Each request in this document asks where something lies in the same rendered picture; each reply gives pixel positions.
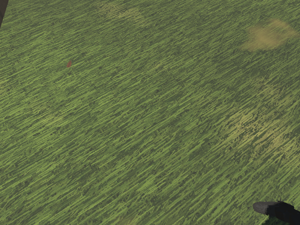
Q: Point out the right robot hand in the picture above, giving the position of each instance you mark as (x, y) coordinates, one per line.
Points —
(280, 210)

